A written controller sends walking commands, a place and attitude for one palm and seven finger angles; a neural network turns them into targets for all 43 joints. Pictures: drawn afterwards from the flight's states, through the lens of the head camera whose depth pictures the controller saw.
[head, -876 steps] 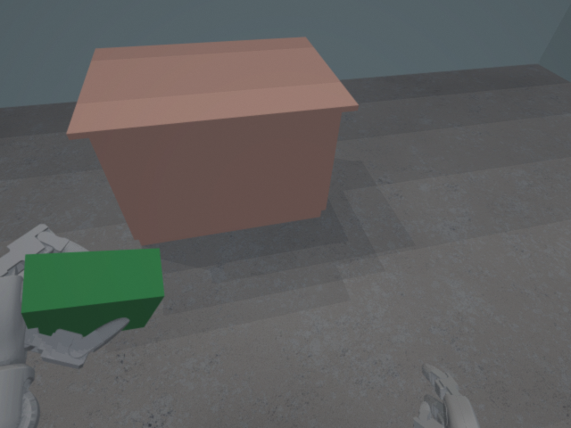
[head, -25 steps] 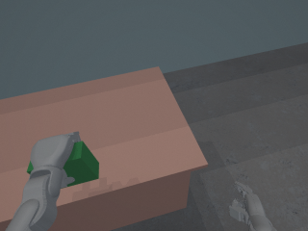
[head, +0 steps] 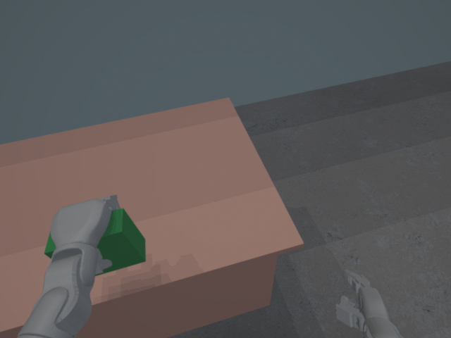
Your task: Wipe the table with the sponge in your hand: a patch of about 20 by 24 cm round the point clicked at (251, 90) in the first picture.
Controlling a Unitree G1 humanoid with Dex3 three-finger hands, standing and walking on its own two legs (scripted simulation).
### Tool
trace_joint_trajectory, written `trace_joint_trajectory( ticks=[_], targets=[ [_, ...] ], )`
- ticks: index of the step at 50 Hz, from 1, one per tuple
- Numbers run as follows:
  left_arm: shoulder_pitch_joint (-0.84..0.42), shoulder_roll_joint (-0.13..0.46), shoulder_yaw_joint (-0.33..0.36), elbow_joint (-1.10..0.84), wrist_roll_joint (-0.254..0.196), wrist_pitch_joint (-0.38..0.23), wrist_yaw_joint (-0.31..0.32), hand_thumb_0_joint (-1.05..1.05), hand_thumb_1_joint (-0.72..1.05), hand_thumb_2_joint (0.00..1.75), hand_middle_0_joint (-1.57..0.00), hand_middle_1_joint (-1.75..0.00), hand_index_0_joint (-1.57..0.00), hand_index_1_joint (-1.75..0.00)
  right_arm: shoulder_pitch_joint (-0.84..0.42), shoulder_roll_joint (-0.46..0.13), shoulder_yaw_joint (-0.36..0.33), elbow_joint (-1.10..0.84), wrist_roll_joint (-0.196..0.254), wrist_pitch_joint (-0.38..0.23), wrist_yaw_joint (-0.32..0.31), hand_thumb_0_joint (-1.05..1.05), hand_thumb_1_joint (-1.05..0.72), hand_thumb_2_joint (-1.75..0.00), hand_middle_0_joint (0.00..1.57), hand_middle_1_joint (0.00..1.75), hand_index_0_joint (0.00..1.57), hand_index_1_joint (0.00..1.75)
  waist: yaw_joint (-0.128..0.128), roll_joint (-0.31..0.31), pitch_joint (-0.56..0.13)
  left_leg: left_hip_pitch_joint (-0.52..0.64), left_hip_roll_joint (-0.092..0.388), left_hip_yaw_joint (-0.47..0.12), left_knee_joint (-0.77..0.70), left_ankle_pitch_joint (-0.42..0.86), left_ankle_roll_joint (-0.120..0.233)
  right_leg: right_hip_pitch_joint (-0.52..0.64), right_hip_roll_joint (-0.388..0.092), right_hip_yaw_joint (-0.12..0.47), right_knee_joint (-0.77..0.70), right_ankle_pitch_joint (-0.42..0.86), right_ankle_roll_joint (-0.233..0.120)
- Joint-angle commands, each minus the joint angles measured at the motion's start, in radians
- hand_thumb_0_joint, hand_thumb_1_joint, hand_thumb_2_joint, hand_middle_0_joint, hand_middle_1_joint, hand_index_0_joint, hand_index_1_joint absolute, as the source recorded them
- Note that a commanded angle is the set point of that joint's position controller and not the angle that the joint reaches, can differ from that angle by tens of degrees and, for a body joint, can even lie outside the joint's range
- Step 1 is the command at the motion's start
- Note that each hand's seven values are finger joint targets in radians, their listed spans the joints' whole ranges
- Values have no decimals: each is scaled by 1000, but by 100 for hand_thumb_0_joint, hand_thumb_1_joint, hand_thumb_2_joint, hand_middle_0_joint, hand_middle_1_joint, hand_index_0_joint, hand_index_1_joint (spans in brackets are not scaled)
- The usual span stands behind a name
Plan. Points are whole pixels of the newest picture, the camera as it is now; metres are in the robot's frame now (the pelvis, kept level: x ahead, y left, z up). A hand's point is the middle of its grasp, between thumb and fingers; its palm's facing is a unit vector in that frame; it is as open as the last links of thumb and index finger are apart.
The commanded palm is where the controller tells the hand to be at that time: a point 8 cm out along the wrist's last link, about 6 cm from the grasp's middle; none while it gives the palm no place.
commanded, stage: move the sponge above the wiping area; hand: left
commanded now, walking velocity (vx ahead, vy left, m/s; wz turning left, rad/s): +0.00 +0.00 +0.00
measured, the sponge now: (105, 250) +0.24 +0.28 +0.01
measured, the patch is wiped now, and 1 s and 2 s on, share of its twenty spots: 0.00 0.00 0.00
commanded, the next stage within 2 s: lower the sponge onto the table in 1.38 s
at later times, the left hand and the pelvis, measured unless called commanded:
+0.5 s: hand (101, 236) +0.26 +0.29 +0.02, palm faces -0.08 -0.08 -0.99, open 9.5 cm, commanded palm +0.25 +0.29 +0.08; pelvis +0.01 +0.00 +0.00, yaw +0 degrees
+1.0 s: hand (107, 236) +0.27 +0.30 +0.00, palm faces -0.09 -0.07 -0.99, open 9.5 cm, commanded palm +0.25 +0.30 +0.07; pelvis +0.01 +0.00 +0.00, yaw +0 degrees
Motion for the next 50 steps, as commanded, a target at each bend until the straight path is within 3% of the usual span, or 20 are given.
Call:
trace_joint_trajectory(
  ticks=[1, 3, 4, 5, 8, 9, 13, 14, 17, 19, 20, 22, 26, 29, 31, 34, 36, 42, 49, 50],
  targets=[
    [-252, 221, 134, -169, 27, 19, 50, 0, 10, 130, -120, -160, -120, -160, -183, -108, -30, -165, -1, -44, -1, 0, -90, -90, 20, 30, 20, 30, -2, -41, -223, 48, -7, -75, -28, 257, 7, 76, 1, 77, -38, 221, -52],
    [-224, 197, 110, -189, 25, 12, 44, 0, 10, 130, -120, -160, -120, -160, -178, -107, -36, -169, -4, -44, 3, 0, -90, -90, 20, 30, 20, 30, -1, -26, -251, 66, -4, -74, -17, 300, 8, 86, -3, 72, -29, 269, -50],
    [-211, 231, 144, -198, 28, 14, 45, 0, 10, 130, -120, -160, -120, -160, -181, -113, -36, -168, -7, -42, 4, 0, -90, -90, 20, 30, 20, 30, 5, -21, -251, 70, -5, -86, -18, 301, 5, 83, 6, 93, -31, 258, -56],
    [-226, 168, 84, -199, 22, 11, 40, 0, 10, 130, -120, -160, -120, -160, -175, -103, -33, -176, -5, -44, 5, 0, -90, -90, 20, 30, 20, 30, -11, -26, -240, 67, -2, -77, -14, 302, 8, 77, -2, 69, -29, 269, -49],
    [-250, 192, 102, -161, 35, 2, 41, 0, 10, 130, -120, -160, -120, -160, -161, -111, -39, -161, -7, -40, 4, 0, -90, -90, 20, 30, 20, 30, -10, -69, -243, 57, -2, -75, -7, 303, 8, 64, 0, 71, -24, 278, -48],
    [-241, 238, 146, -181, 38, -1, 47, 0, 10, 130, -120, -160, -120, -160, -167, -115, -38, -166, -10, -40, 4, 0, -90, -90, 20, 30, 20, 30, 1, -36, -247, 61, -4, -84, -13, 299, 6, 70, 6, 90, -25, 269, -55],
    [-259, 213, 127, -137, 43, -10, 65, 0, 10, 130, -120, -160, -120, -160, -152, -111, -41, -157, -7, -38, 2, 0, -90, -90, 20, 30, 20, 30, -10, -47, -240, 48, -2, -74, -3, 307, 5, 63, 0, 71, -17, 288, -50],
    [-275, 259, 171, -145, 49, -9, 74, 0, 10, 130, -120, -160, -120, -160, -155, -117, -40, -154, -9, -37, 0, 0, -90, -90, 20, 30, 20, 30, -1, -36, -243, 52, -5, -81, -5, 303, 5, 64, 8, 94, -19, 280, -57],
    [-265, 205, 126, -130, 45, -14, 80, 0, 10, 130, -120, -160, -120, -160, -148, -110, -44, -157, -6, -41, 2, 0, -90, -90, 20, 30, 20, 30, -7, -33, -267, 56, -1, -74, 4, 327, 5, 70, 0, 67, -7, 299, -52],
    [-255, 233, 151, -113, 47, -5, 83, 0, 10, 130, -120, -160, -120, -160, -155, -117, -44, -151, -6, -38, 2, 0, -90, -90, 20, 30, 20, 30, -2, -22, -255, 51, -6, -80, 3, 314, 4, 62, 6, 88, -14, 290, -57],
    [-265, 172, 95, -109, 33, -6, 81, 0, 10, 130, -120, -160, -120, -160, -143, -108, -44, -158, -2, -40, 1, 0, -90, -90, 20, 30, 20, 30, -20, -29, -252, 45, -2, -72, 5, 300, 8, 64, -1, 60, -11, 286, -48],
    [-296, 208, 119, -42, 43, -2, 79, 0, 10, 130, -120, -160, -120, -160, -139, -117, -43, -142, -1, -36, -3, 0, -90, -90, 20, 30, 20, 30, -21, -70, -225, 24, -6, -73, 4, 275, 9, 42, 2, 63, -16, 261, -48],
    [-312, 195, 108, -47, 43, -23, 82, 0, 10, 130, -120, -160, -120, -160, -125, -114, -49, -148, -2, -42, -4, 0, -90, -90, 20, 30, 20, 30, -19, -42, -273, 45, -5, -71, 15, 294, 13, 51, -1, 59, -6, 279, -48],
    [-326, 260, 166, -21, 57, -34, 94, 0, 10, 130, -120, -160, -120, -160, -118, -125, -50, -134, -8, -36, -5, 0, -90, -90, 20, 30, 20, 30, -11, -40, -275, 29, -8, -75, 15, 293, 8, 54, 5, 81, -2, 293, -55],
    [-318, 210, 129, -9, 52, -43, 97, 0, 10, 130, -120, -160, -120, -160, -109, -117, -53, -143, -3, -39, -2, 0, -90, -90, 20, 30, 20, 30, -19, -55, -268, 20, -5, -71, 20, 298, 10, 51, -1, 59, 3, 300, -49],
    [-299, 255, 177, 5, 52, -43, 112, 0, 10, 130, -120, -160, -120, -160, -109, -126, -57, -137, -3, -35, 0, 0, -90, -90, 20, 30, 20, 30, -9, -24, -273, 16, -6, -75, 18, 296, 6, 52, 3, 77, 3, 293, -56],
    [-302, 188, 117, 11, 50, -46, 113, 0, 10, 130, -120, -160, -120, -160, -102, -118, -58, -145, 0, -39, 2, 0, -90, -90, 20, 30, 20, 30, -22, -43, -279, 14, -3, -70, 27, 305, 9, 45, -2, 55, 11, 305, -49],
    [-343, 211, 133, 56, 54, -57, 128, 0, 10, 130, -120, -160, -120, -160, -83, -126, -66, -128, 1, -38, -1, 0, -90, -90, 20, 30, 20, 30, -32, -71, -280, 3, -2, -71, 37, 279, 12, 23, 1, 57, 13, 282, -48],
    [-364, 260, 177, 36, 66, -72, 158, 0, 10, 130, -120, -160, -120, -160, -85, -127, -67, -122, -4, -37, 0, 0, -90, -90, 20, 30, 20, 30, -18, -14, -309, 17, 0, -82, 37, 307, 4, 33, 3, 68, 21, 291, -55],
    [-353, 220, 147, 39, 62, -69, 160, 0, 10, 130, -120, -160, -120, -160, -86, -119, -69, -125, 0, -38, 1, 0, -90, -90, 20, 30, 20, 30, -24, -16, -306, 17, 2, -74, 40, 303, 8, 34, -1, 51, 22, 287, -49]
  ],
)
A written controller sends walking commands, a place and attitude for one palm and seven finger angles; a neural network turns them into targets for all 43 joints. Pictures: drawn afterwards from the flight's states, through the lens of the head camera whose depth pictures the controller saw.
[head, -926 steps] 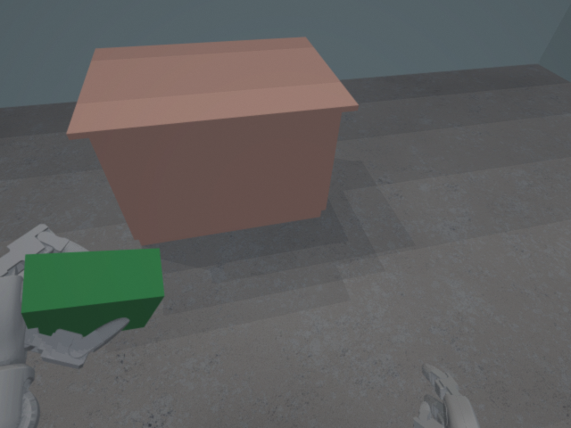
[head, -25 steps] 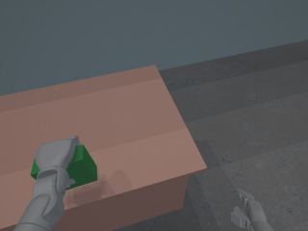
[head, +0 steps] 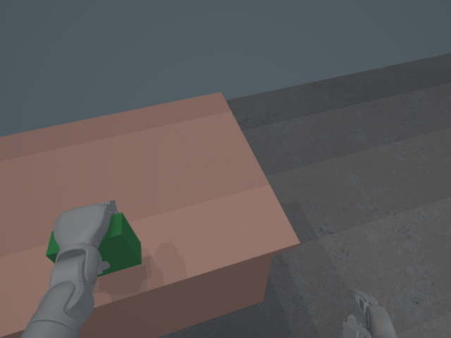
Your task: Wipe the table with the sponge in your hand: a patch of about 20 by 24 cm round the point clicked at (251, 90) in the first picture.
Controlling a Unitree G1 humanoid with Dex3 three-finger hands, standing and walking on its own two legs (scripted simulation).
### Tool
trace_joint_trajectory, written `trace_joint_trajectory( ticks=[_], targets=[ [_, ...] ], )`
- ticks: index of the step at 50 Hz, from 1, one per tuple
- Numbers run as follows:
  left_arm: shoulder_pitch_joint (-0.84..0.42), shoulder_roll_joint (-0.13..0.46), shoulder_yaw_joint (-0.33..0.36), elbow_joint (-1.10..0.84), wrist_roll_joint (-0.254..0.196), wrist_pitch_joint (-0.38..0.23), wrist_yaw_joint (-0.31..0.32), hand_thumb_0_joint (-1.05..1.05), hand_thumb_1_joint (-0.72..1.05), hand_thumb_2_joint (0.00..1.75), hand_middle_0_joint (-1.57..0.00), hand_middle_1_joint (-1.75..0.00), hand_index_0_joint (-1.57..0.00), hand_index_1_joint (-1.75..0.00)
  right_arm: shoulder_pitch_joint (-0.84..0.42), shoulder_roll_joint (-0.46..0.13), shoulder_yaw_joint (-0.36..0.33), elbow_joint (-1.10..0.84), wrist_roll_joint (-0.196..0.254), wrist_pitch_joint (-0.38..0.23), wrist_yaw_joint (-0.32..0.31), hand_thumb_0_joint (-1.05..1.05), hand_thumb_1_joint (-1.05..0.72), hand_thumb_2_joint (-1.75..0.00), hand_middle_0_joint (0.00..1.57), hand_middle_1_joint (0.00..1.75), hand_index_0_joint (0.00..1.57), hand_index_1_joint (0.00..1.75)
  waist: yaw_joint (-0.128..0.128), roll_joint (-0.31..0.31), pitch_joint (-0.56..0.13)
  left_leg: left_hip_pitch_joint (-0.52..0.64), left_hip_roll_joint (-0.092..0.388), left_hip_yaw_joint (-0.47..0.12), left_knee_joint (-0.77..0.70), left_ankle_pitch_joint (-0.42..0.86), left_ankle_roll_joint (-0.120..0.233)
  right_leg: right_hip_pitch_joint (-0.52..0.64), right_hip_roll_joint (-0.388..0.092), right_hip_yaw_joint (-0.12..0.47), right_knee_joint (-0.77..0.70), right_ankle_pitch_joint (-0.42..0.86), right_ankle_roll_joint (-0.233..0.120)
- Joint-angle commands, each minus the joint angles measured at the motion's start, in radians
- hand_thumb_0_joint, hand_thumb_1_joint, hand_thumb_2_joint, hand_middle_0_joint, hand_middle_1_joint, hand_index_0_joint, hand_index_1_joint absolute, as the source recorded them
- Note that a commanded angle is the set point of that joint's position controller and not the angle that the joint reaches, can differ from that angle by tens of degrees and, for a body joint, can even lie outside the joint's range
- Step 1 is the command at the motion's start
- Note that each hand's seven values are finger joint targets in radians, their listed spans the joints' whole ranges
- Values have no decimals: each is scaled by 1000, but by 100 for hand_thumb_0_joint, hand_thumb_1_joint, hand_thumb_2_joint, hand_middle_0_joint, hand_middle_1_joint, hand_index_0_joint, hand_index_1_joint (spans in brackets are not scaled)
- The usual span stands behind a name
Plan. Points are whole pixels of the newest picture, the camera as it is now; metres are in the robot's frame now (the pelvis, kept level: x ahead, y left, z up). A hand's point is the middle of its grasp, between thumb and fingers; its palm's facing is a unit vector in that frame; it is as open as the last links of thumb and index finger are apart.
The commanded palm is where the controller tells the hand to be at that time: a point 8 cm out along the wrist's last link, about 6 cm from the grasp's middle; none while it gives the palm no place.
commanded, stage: move the sponge above the wiping area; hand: left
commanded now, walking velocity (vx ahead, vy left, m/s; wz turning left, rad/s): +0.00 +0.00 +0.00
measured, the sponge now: (102, 253) +0.26 +0.29 -0.03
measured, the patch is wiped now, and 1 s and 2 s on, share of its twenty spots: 0.00 0.00 0.00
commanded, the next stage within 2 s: lower the sponge onto the table in 0.38 s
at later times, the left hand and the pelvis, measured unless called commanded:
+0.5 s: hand (93, 244) +0.25 +0.29 +0.02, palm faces -0.07 -0.07 -1.00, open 9.5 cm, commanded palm +0.24 +0.28 +0.08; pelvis +0.00 +0.00 +0.00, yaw +0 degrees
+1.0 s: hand (88, 253) +0.24 +0.30 +0.00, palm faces -0.11 -0.08 -0.99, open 9.5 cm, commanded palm +0.23 +0.29 +0.06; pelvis -0.01 +0.00 +0.00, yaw +0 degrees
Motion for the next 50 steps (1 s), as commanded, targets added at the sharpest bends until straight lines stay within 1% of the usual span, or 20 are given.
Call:
trace_joint_trajectory(
  ticks=[1, 7, 9, 10, 13, 14, 15, 19, 27, 29, 33, 34, 35, 38, 39, 40, 43, 44, 46, 50],
  targets=[
    [-247, 242, 124, -215, 24, 9, 68, 0, 10, 130, -120, -160, -120, -160, -146, -121, -34, -152, -3, -43, 1, 0, -90, -90, 20, 30, 20, 30, 10, 11, -265, 104, 5, -69, -32, 342, -1, 104, 0, 52, -27, 310, -56],
    [-252, 180, 56, -193, 12, 44, 44, 0, 10, 130, -120, -160, -120, -160, -157, -120, -31, -161, 3, -39, 7, 0, -90, -90, 20, 30, 20, 30, 3, -19, -231, 109, 7, -75, -43, 308, 1, 79, 2, 42, -40, 258, -54],
    [-255, 213, 80, -216, 18, 44, 39, 0, 10, 130, -120, -160, -120, -160, -162, -126, -28, -162, -2, -33, 6, 0, -90, -90, 20, 30, 20, 30, 11, -11, -247, 113, 4, -84, -46, 314, -3, 92, 6, 64, -40, 267, -59],
    [-273, 186, 58, -229, 15, 38, 40, 0, 10, 130, -120, -160, -120, -160, -154, -118, -28, -164, -1, -33, 5, 0, -90, -90, 20, 30, 20, 30, -1, -26, -250, 118, 8, -77, -42, 320, 1, 95, 1, 47, -36, 279, -54],
    [-230, 194, 71, -239, 28, 34, 45, 0, 10, 130, -120, -160, -120, -160, -163, -117, -26, -169, -5, -33, 11, 0, -90, -90, 20, 30, 20, 30, 13, -25, -248, 114, 6, -77, -42, 346, -2, 107, 1, 54, -32, 312, -57],
    [-233, 258, 133, -248, 32, 36, 52, 0, 10, 130, -120, -160, -120, -160, -165, -125, -27, -161, -7, -28, 11, 0, -90, -90, 20, 30, 20, 30, 25, -9, -251, 116, 7, -88, -50, 342, -7, 110, 8, 71, -34, 293, -63],
    [-246, 200, 81, -264, 28, 36, 53, 0, 10, 130, -120, -160, -120, -160, -168, -113, -25, -170, -5, -29, 9, 0, -90, -90, 20, 30, 20, 30, 14, -8, -257, 120, 6, -73, -45, 343, -2, 119, 1, 55, -32, 306, -57],
    [-251, 244, 120, -240, 29, 58, 61, 0, 10, 130, -120, -160, -120, -160, -185, -119, -21, -160, -3, -25, 6, 0, -90, -90, 20, 30, 20, 30, 21, -17, -221, 106, -1, -76, -59, 293, 0, 108, 7, 82, -51, 267, -61],
    [-298, 197, 56, -219, 14, 43, 19, 0, 10, 130, -120, -160, -120, -160, -176, -115, -17, -159, 1, -32, -4, 0, -90, -90, 20, 30, 20, 30, -6, -32, -199, 107, -6, -67, -53, 259, 11, 86, 3, 64, -62, 245, -55],
    [-305, 236, 91, -231, 20, 27, 18, 0, 10, 130, -120, -160, -120, -160, -175, -119, -20, -157, -3, -33, -7, 0, -90, -90, 20, 30, 20, 30, 3, -7, -218, 115, -9, -66, -53, 260, 11, 95, 7, 85, -65, 249, -59],
    [-262, 231, 102, -227, 25, -1, 26, 0, 10, 130, -120, -160, -120, -160, -165, -114, -25, -160, -6, -37, -4, 0, -90, -90, 20, 30, 20, 30, 10, -15, -235, 103, -9, -56, -44, 292, 10, 119, -1, 75, -51, 309, -57],
    [-236, 285, 160, -227, 26, 1, 32, 0, 10, 130, -120, -160, -120, -160, -164, -122, -28, -155, -9, -34, -3, 0, -90, -90, 20, 30, 20, 30, 25, -11, -244, 102, -10, -65, -48, 301, 7, 133, 4, 93, -50, 312, -62],
    [-226, 241, 124, -234, 21, 0, 33, 0, 10, 130, -120, -160, -120, -160, -165, -114, -26, -164, -6, -34, -3, 0, -90, -90, 20, 30, 20, 30, 17, -17, -247, 96, -9, -56, -46, 302, 10, 143, -2, 75, -45, 327, -56],
    [-178, 262, 153, -219, 13, 11, 41, 0, 10, 130, -120, -160, -120, -160, -170, -119, -29, -162, -2, -33, -1, 0, -90, -90, 20, 30, 20, 30, 26, -32, -237, 79, -10, -54, -48, 305, 9, 152, -4, 85, -44, 350, -56],
    [-174, 305, 193, -220, 14, 17, 43, 0, 10, 130, -120, -160, -120, -160, -175, -127, -28, -156, -4, -30, -2, 0, -90, -90, 20, 30, 20, 30, 31, -20, -228, 77, -11, -60, -54, 295, 7, 152, 0, 100, -49, 336, -60],
    [-170, 249, 145, -213, 9, 21, 41, 0, 10, 130, -120, -160, -120, -160, -171, -118, -27, -161, 0, -29, -1, 0, -90, -90, 20, 30, 20, 30, 20, -31, -213, 67, -8, -55, -55, 286, 9, 144, -3, 80, -48, 319, -54],
    [-150, 213, 110, -225, 2, 16, 34, 0, 10, 130, -120, -160, -120, -160, -168, -122, -33, -165, -1, -39, 3, 0, -90, -90, 20, 30, 20, 30, 13, -36, -212, 81, -5, -53, -46, 291, 12, 123, -3, 76, -49, 330, -54],
    [-135, 247, 146, -223, -1, 16, 34, 0, 10, 130, -120, -160, -120, -160, -170, -126, -34, -163, -1, -38, 1, 0, -90, -90, 20, 30, 20, 30, 20, -31, -208, 76, -8, -63, -50, 283, 10, 123, 3, 91, -52, 310, -57],
    [-221, 200, 85, -230, 5, 1, 31, 0, 10, 130, -120, -160, -120, -160, -162, -120, -32, -161, 0, -42, -2, 0, -90, -90, 20, 30, 20, 30, -6, -28, -191, 78, -2, -58, -46, 256, 14, 83, 1, 74, -55, 270, -52],
    [-294, 237, 111, -229, 30, -36, 54, 0, 10, 130, -120, -160, -120, -160, -144, -119, -37, -147, -6, -49, -9, 0, -90, -90, 20, 30, 20, 30, -7, -3, -221, 94, 2, -67, -34, 240, 12, 53, 5, 67, -42, 219, -56]
  ],
)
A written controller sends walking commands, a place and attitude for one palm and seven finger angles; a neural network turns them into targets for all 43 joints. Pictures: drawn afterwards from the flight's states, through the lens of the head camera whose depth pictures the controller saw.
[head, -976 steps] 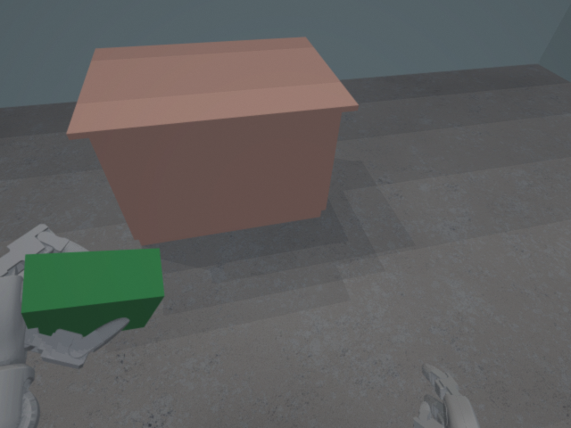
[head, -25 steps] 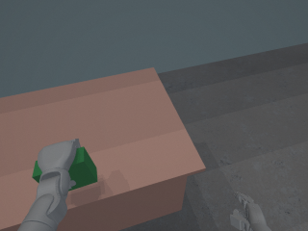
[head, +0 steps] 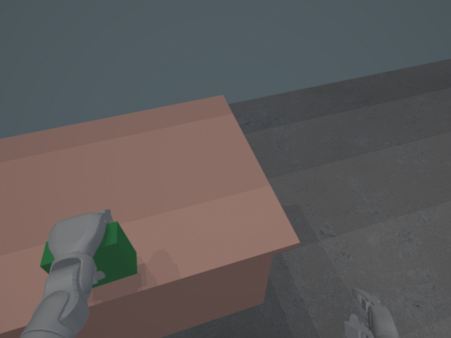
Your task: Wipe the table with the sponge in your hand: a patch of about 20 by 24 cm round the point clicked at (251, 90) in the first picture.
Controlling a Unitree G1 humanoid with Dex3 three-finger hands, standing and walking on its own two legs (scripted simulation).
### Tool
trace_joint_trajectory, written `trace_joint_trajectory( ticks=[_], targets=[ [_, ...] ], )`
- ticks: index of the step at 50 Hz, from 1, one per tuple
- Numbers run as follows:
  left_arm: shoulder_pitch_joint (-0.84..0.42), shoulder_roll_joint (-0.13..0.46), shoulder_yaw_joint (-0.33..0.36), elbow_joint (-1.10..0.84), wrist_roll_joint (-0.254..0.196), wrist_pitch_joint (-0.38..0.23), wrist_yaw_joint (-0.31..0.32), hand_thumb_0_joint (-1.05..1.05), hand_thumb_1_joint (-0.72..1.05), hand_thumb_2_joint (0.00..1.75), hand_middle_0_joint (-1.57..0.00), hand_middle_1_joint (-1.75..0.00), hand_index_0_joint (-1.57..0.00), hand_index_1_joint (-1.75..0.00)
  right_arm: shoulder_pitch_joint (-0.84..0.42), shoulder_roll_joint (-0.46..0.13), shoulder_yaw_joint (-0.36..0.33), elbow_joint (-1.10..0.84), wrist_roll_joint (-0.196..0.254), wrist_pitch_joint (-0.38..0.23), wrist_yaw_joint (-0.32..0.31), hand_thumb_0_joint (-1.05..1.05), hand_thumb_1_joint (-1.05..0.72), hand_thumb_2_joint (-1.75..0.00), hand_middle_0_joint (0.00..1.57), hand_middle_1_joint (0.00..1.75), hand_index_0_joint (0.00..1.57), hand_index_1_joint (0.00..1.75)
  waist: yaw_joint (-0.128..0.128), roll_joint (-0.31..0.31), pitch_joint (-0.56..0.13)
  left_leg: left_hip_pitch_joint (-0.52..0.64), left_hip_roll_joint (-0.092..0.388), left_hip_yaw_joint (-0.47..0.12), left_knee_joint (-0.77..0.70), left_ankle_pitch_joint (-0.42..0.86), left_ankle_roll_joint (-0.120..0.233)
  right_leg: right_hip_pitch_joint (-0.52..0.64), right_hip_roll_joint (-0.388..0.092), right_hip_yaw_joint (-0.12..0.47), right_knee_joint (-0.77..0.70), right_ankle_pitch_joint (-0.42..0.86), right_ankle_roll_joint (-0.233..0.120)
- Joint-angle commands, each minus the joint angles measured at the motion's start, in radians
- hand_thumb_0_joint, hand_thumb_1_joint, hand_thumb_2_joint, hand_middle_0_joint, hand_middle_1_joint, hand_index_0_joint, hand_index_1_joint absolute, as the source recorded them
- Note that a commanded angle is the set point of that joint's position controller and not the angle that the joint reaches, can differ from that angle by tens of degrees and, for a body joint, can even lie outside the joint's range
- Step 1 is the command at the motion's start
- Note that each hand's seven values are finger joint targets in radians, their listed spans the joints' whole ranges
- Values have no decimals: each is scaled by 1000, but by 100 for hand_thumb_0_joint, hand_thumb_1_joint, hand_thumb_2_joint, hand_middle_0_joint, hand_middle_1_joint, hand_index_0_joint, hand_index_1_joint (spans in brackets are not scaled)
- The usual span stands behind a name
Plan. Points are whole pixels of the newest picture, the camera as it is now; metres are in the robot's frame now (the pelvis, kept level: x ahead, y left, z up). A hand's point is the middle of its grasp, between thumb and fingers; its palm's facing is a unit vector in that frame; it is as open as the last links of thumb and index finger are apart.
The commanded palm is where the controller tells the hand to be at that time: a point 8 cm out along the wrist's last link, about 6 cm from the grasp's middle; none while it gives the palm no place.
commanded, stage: lower the sponge onto the table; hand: left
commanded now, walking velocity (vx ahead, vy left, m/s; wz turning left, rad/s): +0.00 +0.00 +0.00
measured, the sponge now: (97, 263) +0.24 +0.30 -0.04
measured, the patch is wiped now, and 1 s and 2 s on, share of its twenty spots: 0.00 0.00 0.40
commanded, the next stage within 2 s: wipe forward along the first lane in 1.12 s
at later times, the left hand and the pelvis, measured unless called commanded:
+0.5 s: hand (99, 250) +0.26 +0.30 -0.02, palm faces -0.11 -0.07 -0.99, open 9.5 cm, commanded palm +0.24 +0.29 +0.04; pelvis -0.01 +0.01 +0.00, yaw +0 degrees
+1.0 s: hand (107, 254) +0.26 +0.29 -0.04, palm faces -0.12 -0.05 -0.99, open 9.5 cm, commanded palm +0.24 +0.29 +0.02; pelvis -0.01 +0.00 -0.01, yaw +0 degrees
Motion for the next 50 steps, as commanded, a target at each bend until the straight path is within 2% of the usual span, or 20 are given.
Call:
trace_joint_trajectory(
  ticks=[1, 4, 7, 9, 11, 14, 16, 19, 22, 24, 26, 29, 31, 34, 35, 39, 40, 44, 47, 50],
  targets=[
    [-325, 220, 101, -211, 43, -48, 74, 0, 10, 130, -120, -160, -120, -160, -138, -110, -36, -145, -11, -54, -7, 0, -90, -90, 20, 30, 20, 30, -9, -2, -241, 85, 1, -66, -27, 238, 11, 42, 2, 61, -32, 212, -54],
    [-273, 259, 157, -185, 48, -50, 100, 0, 10, 130, -120, -160, -120, -160, -138, -115, -40, -137, -14, -49, -5, 0, -90, -90, 20, 30, 20, 30, 12, 7, -262, 71, -2, -68, -27, 265, 2, 66, 5, 81, -25, 249, -62],
    [-275, 234, 140, -110, 46, -23, 112, 0, 10, 130, -120, -160, -120, -160, -137, -115, -37, -127, -6, -42, -4, 0, -90, -90, 20, 30, 20, 30, 1, -40, -228, 35, 1, -62, -27, 239, 1, 53, 2, 64, -24, 231, -56],
    [-263, 250, 155, -106, 41, -7, 113, 0, 10, 130, -120, -160, -120, -160, -146, -119, -36, -130, -3, -38, -2, 0, -90, -90, 20, 30, 20, 30, 9, -5, -228, 34, -2, -68, -33, 239, -2, 57, 5, 73, -27, 221, -62],
    [-288, 185, 85, -111, 38, -2, 105, 0, 10, 130, -120, -160, -120, -160, -144, -112, -34, -140, -2, -40, -1, 0, -90, -90, 20, 30, 20, 30, -8, -21, -230, 42, 2, -61, -26, 235, 3, 45, 1, 55, -25, 223, -55],
    [-283, 240, 134, -82, 36, -3, 96, 0, 10, 130, -120, -160, -120, -160, -136, -123, -35, -136, -4, -36, -4, 0, -90, -90, 20, 30, 20, 30, -5, -38, -224, 23, -2, -72, -26, 214, 4, 41, 6, 69, -27, 202, -58],
    [-356, 175, 60, -109, 46, -22, 95, 0, 10, 130, -120, -160, -120, -160, -130, -112, -36, -142, -5, -42, -3, 0, -90, -90, 20, 30, 20, 30, -27, -16, -221, 45, 5, -69, -14, 213, 6, 2, 3, 51, -19, 190, -53],
    [-324, 218, 110, -114, 57, -45, 108, 0, 10, 130, -120, -160, -120, -160, -118, -116, -42, -140, -12, -41, -2, 0, -90, -90, 20, 30, 20, 30, -8, 16, -259, 56, 6, -81, -5, 243, -1, 6, 10, 60, -7, 199, -61],
    [-324, 160, 66, -89, 62, -52, 127, 0, 10, 130, -120, -160, -120, -160, -106, -110, -46, -138, -10, -45, 4, 0, -90, -90, 20, 30, 20, 30, -20, 1, -248, 51, 15, -83, 8, 251, -7, -28, 8, 42, 6, 195, -57],
    [-324, 230, 137, -64, 62, -41, 143, 0, 10, 130, -120, -160, -120, -160, -107, -120, -46, -128, -10, -36, 2, 0, -90, -90, 20, 30, 20, 30, -5, -6, -253, 30, 12, -87, 0, 231, -10, -16, 13, 57, 6, 178, -64],
    [-363, 164, 69, -62, 63, -34, 150, 0, 10, 130, -120, -160, -120, -160, -107, -111, -44, -133, -6, -37, 3, 0, -90, -90, 20, 30, 20, 30, -23, -13, -249, 29, 15, -78, 9, 219, -7, -31, 7, 38, 12, 173, -56],
    [-335, 222, 128, -29, 66, -17, 161, 0, 10, 130, -120, -160, -120, -160, -109, -120, -45, -127, -8, -30, 1, 0, -90, -90, 20, 30, 20, 30, -5, -15, -272, 15, 8, -82, 10, 226, -8, -8, 10, 53, 16, 184, -61],
    [-371, 161, 63, -13, 66, -13, 159, 0, 10, 130, -120, -160, -120, -160, -103, -113, -43, -128, -4, -31, 2, 0, -90, -90, 20, 30, 20, 30, -29, -26, -250, 14, 11, -76, 19, 211, -3, -35, 7, 35, 17, 173, -54],
    [-343, 213, 113, -5, 65, -14, 159, 0, 10, 130, -120, -160, -120, -160, -101, -123, -45, -128, -9, -27, 0, 0, -90, -90, 20, 30, 20, 30, -13, -15, -275, 8, 6, -81, 20, 225, -4, -16, 11, 53, 21, 193, -61],
    [-349, 170, 75, -16, 62, -20, 157, 0, 10, 130, -120, -160, -120, -160, -94, -113, -45, -132, -7, -29, 2, 0, -90, -90, 20, 30, 20, 30, -24, -2, -279, 20, 9, -73, 30, 242, -2, -17, 5, 40, 26, 213, -57],
    [-307, 172, 88, -15, 66, -26, 160, 0, 10, 130, -120, -160, -120, -160, -92, -117, -51, -134, -10, -29, 10, 0, -90, -90, 20, 30, 20, 30, -14, -5, -275, 9, 11, -83, 37, 256, -6, -32, 12, 49, 37, 221, -62],
    [-318, 144, 58, -6, 64, -27, 161, 0, 10, 130, -120, -160, -120, -160, -83, -114, -49, -137, -8, -28, 10, 0, -90, -90, 20, 30, 20, 30, -31, -22, -262, 2, 12, -77, 42, 234, -1, -41, 8, 36, 38, 210, -55],
    [-327, 201, 116, -6, 73, -35, 181, 0, 10, 130, -120, -160, -120, -160, -85, -120, -53, -133, -12, -27, 6, 0, -90, -90, 20, 30, 20, 30, -15, -24, -283, -12, 8, -79, 47, 230, 0, -36, 11, 56, 45, 213, -62],
    [-370, 152, 67, 20, 80, -38, 195, 0, 10, 130, -120, -160, -120, -160, -76, -113, -55, -125, -9, -29, 6, 0, -90, -90, 20, 30, 20, 30, -40, -38, -264, -20, 10, -67, 61, 201, 4, -69, 8, 42, 49, 193, -53],
    [-346, 181, 100, 22, 76, -36, 206, 0, 10, 130, -120, -160, -120, -160, -73, -114, -55, -124, -9, -28, 4, 0, -90, -90, 20, 30, 20, 30, -29, -9, -299, -22, 6, -63, 65, 215, 3, -41, 5, 43, 59, 219, -56]
  ],
)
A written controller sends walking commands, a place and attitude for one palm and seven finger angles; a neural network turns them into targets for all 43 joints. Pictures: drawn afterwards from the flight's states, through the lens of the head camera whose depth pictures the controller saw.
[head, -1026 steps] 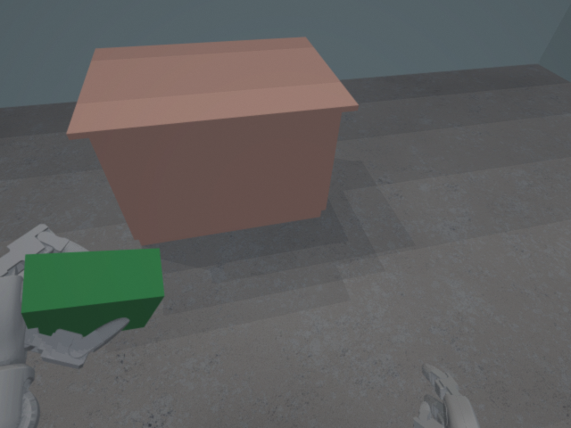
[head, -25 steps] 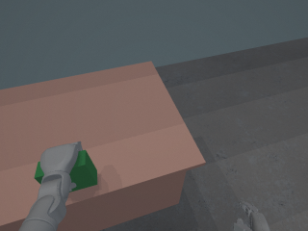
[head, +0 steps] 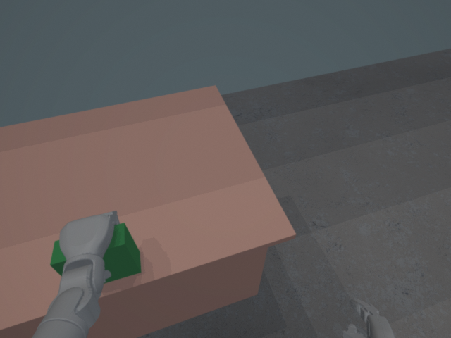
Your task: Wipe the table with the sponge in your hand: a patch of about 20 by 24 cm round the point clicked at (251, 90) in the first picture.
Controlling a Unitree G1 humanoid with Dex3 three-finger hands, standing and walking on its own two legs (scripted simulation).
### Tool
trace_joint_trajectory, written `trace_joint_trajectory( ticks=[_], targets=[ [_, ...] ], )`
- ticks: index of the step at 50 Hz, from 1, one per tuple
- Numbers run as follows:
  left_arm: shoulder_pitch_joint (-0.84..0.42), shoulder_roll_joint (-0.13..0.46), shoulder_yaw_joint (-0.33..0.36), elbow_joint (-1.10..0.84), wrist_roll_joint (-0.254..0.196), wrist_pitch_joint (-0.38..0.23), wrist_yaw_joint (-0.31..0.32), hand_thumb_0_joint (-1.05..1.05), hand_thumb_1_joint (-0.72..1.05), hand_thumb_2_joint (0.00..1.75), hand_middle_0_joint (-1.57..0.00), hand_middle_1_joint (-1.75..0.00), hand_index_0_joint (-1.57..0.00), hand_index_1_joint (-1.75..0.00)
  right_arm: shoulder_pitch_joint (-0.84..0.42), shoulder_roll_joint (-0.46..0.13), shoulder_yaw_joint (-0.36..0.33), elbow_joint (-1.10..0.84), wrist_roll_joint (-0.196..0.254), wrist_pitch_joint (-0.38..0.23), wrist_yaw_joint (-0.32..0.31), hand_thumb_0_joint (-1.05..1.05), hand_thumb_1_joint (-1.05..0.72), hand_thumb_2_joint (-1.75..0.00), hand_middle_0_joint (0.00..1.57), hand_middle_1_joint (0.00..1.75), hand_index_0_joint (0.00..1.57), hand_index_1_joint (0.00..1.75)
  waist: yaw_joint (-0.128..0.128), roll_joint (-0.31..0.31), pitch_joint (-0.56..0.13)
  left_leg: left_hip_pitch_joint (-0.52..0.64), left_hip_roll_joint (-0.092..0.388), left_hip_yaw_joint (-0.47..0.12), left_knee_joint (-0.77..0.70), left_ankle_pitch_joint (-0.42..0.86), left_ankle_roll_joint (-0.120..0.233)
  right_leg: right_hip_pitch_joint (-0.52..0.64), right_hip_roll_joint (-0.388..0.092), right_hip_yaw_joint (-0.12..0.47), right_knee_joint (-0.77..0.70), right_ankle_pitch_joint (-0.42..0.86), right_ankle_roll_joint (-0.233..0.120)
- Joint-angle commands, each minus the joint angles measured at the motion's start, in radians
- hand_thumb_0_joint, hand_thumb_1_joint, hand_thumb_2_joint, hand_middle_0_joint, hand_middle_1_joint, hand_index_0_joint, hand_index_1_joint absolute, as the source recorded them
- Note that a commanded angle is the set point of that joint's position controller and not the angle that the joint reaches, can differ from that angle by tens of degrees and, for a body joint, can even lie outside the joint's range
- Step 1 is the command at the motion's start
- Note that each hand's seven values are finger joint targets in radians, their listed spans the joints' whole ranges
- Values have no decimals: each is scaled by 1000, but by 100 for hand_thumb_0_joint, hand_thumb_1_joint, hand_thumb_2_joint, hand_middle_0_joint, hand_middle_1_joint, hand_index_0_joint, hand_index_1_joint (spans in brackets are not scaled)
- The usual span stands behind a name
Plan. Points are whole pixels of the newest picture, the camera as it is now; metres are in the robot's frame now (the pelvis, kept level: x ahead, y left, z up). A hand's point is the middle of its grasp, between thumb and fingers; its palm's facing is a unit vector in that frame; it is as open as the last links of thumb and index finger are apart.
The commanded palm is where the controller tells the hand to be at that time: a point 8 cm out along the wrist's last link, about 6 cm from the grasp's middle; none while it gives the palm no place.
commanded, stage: lower the sponge onto the table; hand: left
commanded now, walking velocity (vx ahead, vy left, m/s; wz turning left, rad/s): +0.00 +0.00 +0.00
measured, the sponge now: (103, 262) +0.26 +0.29 -0.07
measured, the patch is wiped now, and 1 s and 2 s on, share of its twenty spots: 0.00 0.40 0.55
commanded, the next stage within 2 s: wipe forward along the first lane in 0.12 s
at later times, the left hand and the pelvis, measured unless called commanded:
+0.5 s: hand (95, 237) +0.29 +0.31 -0.03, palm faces -0.12 -0.02 -0.99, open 9.5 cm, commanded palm +0.28 +0.31 +0.01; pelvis -0.01 -0.01 -0.01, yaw +0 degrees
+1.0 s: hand (93, 209) +0.36 +0.34 -0.03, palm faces -0.13 +0.01 -0.99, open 9.6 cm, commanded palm +0.34 +0.33 +0.00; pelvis -0.02 +0.01 -0.02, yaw +0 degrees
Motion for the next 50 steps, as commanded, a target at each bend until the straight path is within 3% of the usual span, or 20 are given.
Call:
trace_joint_trajectory(
  ticks=[1, 3, 4, 5, 8, 9, 11, 14, 23, 24, 26, 29, 32, 34, 36, 39, 41, 44, 46, 50],
  targets=[
    [-255, 221, 97, -172, 10, 3, 62, 0, 10, 130, -120, -160, -120, -160, -99, -134, -38, -134, -4, -39, -7, 0, -90, -90, 20, 30, 20, 30, -7, -9, -251, 109, 2, -58, -52, 253, 4, 86, 2, 49, -52, 262, -55],
    [-263, 214, 86, -133, 10, 13, 58, 0, 10, 130, -120, -160, -120, -160, -98, -136, -35, -131, -2, -37, -6, 0, -90, -90, 20, 30, 20, 30, -13, -22, -224, 82, -1, -52, -52, 223, 6, 75, 0, 50, -57, 244, -54],
    [-266, 254, 123, -131, 9, 13, 57, 0, 10, 130, -120, -160, -120, -160, -102, -141, -36, -129, -2, -35, -8, 0, -90, -90, 20, 30, 20, 30, -5, -13, -228, 79, -3, -59, -55, 220, 5, 77, 5, 64, -58, 236, -59],
    [-257, 216, 90, -120, 5, 14, 54, 0, 10, 130, -120, -160, -120, -160, -93, -135, -35, -133, -1, -35, -9, 0, -90, -90, 20, 30, 20, 30, -11, -26, -234, 76, -3, -52, -51, 213, 9, 82, 0, 49, -54, 233, -52],
    [-255, 208, 78, -91, 6, 9, 44, 0, 10, 130, -120, -160, -120, -160, -85, -138, -35, -131, -1, -34, -8, 0, -90, -90, 20, 30, 20, 30, -19, -48, -231, 62, -5, -46, -40, 211, 11, 71, 0, 55, -53, 251, -51],
    [-232, 249, 126, -83, 4, 6, 43, 0, 10, 130, -120, -160, -120, -160, -87, -142, -38, -133, -1, -33, -9, 0, -90, -90, 20, 30, 20, 30, -3, -40, -230, 55, -6, -51, -44, 211, 10, 79, 3, 68, -56, 248, -57],
    [-250, 210, 80, -78, 8, 0, 36, 0, 10, 130, -120, -160, -120, -160, -75, -139, -35, -138, -1, -32, -7, 0, -90, -90, 20, 30, 20, 30, -19, -38, -218, 42, -7, -44, -36, 200, 11, 64, -1, 54, -49, 247, -52],
    [-303, 277, 136, -46, 17, -10, 38, 0, 10, 130, -120, -160, -120, -160, -66, -147, -37, -127, -2, -28, -13, 0, -90, -90, 20, 30, 20, 30, -19, -52, -219, 20, -6, -45, -28, 184, 12, 46, 2, 67, -45, 224, -54],
    [-378, 276, 115, 99, 28, -31, 41, 0, 10, 130, -120, -160, -120, -160, -16, -153, -38, -118, 2, -24, -16, 0, -90, -90, 20, 30, 20, 30, -47, -62, -215, -56, -5, -33, 13, 136, 15, -18, -3, 47, -21, 180, -45],
    [-401, 314, 146, 104, 30, -36, 40, 0, 10, 130, -120, -160, -120, -160, -13, -158, -37, -114, -1, -22, -18, 0, -90, -90, 20, 30, 20, 30, -41, -56, -232, -62, -4, -40, 12, 136, 13, -17, 0, 56, -15, 172, -50],
    [-426, 278, 106, 147, 35, -42, 37, 0, 10, 130, -120, -160, -120, -160, 6, -154, -38, -113, 0, -21, -19, 0, -90, -90, 20, 30, 20, 30, -59, -66, -224, -74, -3, -31, 29, 121, 16, -46, -4, 39, -11, 156, -42],
    [-437, 327, 147, 208, 35, -53, 38, 0, 10, 130, -120, -160, -120, -160, 23, -162, -37, -106, -1, -18, -20, 0, -90, -90, 20, 30, 20, 30, -50, -62, -244, -107, -1, -34, 38, 109, 15, -56, 0, 43, -2, 142, -46],
    [-517, 311, 110, 264, 44, -67, 37, 0, 10, 130, -120, -160, -120, -160, 47, -163, -36, -97, -1, -15, -18, 0, -90, -90, 20, 30, 20, 30, -73, -62, -236, -128, 4, -29, 59, 88, 18, -106, -2, 31, 10, 114, -40],
    [-502, 359, 159, 273, 42, -79, 39, 0, 10, 130, -120, -160, -120, -160, 57, -170, -39, -101, -3, -14, -17, 0, -90, -90, 20, 30, 20, 30, -52, -38, -290, -132, 5, -33, 67, 112, 16, -87, 1, 38, 26, 137, -47],
    [-507, 304, 109, 312, 44, -83, 38, 0, 10, 130, -120, -160, -120, -160, 81, -165, -40, -98, -2, -11, -11, 0, -90, -90, 20, 30, 20, 30, -71, -67, -283, -144, 7, -29, 83, 115, 18, -112, 2, 21, 35, 144, -41],
    [-548, 352, 145, 374, 40, -88, 40, 0, 10, 130, -120, -160, -120, -160, 87, -176, -36, -92, -1, -8, -11, 0, -90, -90, 20, 30, 20, 30, -71, -77, -255, -190, 10, -33, 88, 79, 19, -146, 2, 25, 35, 100, -41],
    [-594, 326, 106, 384, 46, -97, 42, 0, 10, 130, -120, -160, -120, -160, 107, -172, -37, -91, -1, -7, -7, 0, -90, -90, 20, 30, 20, 30, -85, -73, -273, -189, 12, -31, 96, 67, 22, -168, 3, 11, 45, 77, -38],
    [-631, 369, 135, 410, 42, -100, 41, 0, 10, 130, -120, -160, -120, -160, 115, -179, -34, -89, -1, -3, -8, 0, -90, -90, 20, 30, 20, 30, -83, -64, -291, -195, 16, -38, 100, 73, 21, -176, 5, 12, 52, 75, -41],
    [-659, 340, 97, 437, 48, -101, 41, 0, 10, 130, -120, -160, -120, -160, 133, -178, -35, -85, 0, -2, -5, 0, -90, -90, 20, 30, 20, 30, -99, -65, -281, -196, 17, -41, 105, 58, 22, -209, 7, 1, 54, 50, -39],
    [-693, 379, 120, 468, 47, -107, 42, 0, 10, 130, -120, -160, -120, -160, 154, -185, -34, -81, -3, 1, -5, 0, -90, -90, 20, 30, 20, 30, -101, -66, -308, -195, 19, -45, 113, 68, 24, -216, 11, -2, 62, 50, -38]
  ],
)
